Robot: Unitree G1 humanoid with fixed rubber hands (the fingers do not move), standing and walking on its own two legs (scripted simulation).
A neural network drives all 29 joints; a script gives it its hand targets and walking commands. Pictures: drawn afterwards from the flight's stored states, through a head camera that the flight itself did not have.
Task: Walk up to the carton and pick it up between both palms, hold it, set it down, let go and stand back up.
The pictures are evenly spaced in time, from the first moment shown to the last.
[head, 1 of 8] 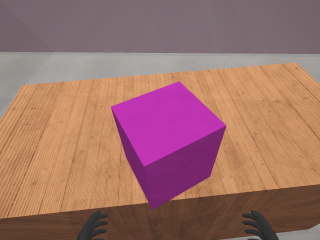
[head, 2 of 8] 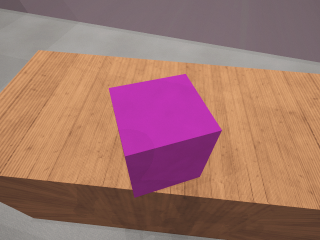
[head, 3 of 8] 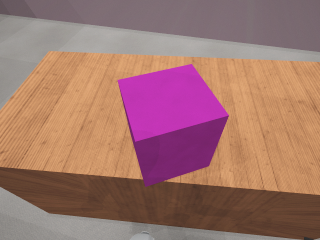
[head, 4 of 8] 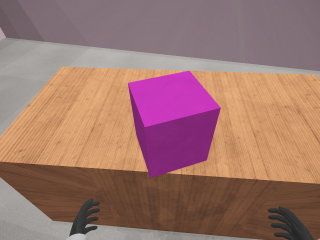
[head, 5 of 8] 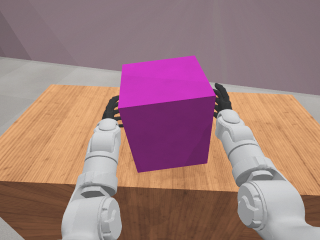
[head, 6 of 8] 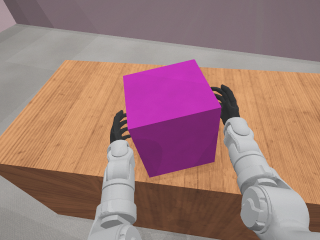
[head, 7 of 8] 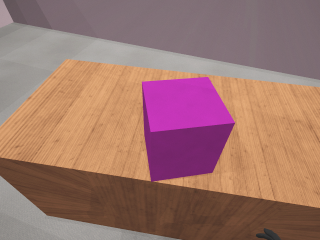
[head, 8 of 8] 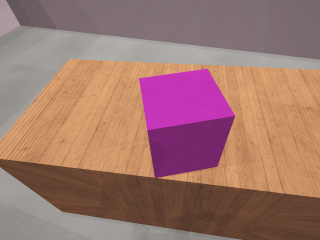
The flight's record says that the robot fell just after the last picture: no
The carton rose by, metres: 0.25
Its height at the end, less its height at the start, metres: +0.00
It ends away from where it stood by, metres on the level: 0.02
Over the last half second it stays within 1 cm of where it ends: yes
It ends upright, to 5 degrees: yes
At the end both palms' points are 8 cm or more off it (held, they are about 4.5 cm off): yes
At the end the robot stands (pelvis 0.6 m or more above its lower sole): yes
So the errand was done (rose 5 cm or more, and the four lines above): yes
